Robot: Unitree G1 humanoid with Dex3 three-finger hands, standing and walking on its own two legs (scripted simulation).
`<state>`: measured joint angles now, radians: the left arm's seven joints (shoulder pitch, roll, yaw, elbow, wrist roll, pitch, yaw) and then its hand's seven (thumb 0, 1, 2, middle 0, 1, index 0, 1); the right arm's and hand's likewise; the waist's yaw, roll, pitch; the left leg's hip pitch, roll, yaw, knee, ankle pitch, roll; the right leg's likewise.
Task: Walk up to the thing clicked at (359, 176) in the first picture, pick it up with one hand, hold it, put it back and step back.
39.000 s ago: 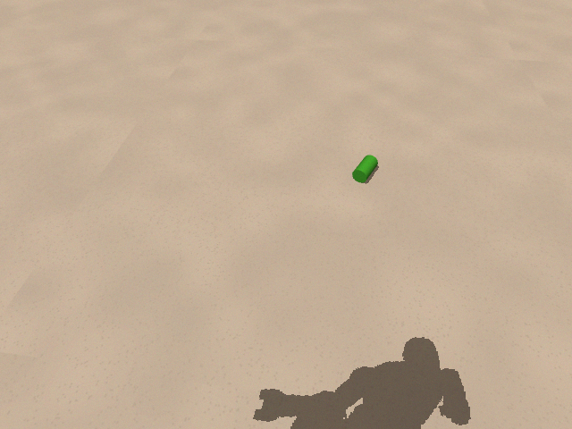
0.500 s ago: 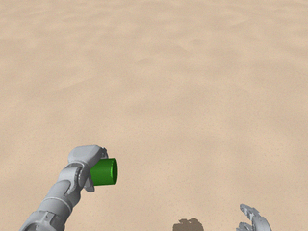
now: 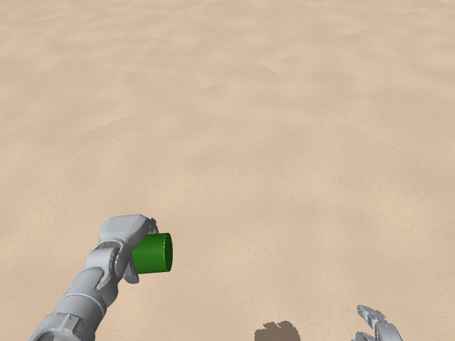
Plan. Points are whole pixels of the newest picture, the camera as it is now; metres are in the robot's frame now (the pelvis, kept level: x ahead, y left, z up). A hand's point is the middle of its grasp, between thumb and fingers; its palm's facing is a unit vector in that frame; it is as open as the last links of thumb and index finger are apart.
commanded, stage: crouch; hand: left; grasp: from above
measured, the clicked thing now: (136, 254) +0.30 +0.22 -0.07
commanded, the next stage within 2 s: lower in 1.90 s
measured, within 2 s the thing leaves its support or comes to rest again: neither
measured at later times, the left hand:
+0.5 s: hand (146, 271) +0.31 +0.23 -0.18, palm faces -0.47 +0.01 -0.88, open 10.4 cm
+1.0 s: hand (166, 283) +0.36 +0.24 -0.43, palm faces -0.48 -0.02 -0.88, open 10.5 cm
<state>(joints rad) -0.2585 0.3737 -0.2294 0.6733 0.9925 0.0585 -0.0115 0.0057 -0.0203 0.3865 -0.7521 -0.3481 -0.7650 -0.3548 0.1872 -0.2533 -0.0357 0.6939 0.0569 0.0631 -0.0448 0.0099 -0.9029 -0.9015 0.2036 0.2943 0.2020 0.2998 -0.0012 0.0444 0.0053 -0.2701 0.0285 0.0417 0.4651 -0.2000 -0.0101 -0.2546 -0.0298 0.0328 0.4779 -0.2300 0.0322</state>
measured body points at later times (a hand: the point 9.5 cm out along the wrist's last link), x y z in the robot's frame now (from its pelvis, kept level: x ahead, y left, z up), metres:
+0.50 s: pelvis -0.01 +0.00 -0.06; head +0.08 +0.01 +0.38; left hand +0.33 +0.23 -0.13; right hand +0.07 -0.29 -0.18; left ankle +0.03 +0.13 -0.74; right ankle +0.01 -0.14 -0.74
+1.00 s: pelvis -0.05 +0.00 -0.27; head +0.16 +0.03 +0.13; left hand +0.38 +0.24 -0.38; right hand +0.01 -0.26 -0.40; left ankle +0.03 +0.13 -0.74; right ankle +0.01 -0.14 -0.74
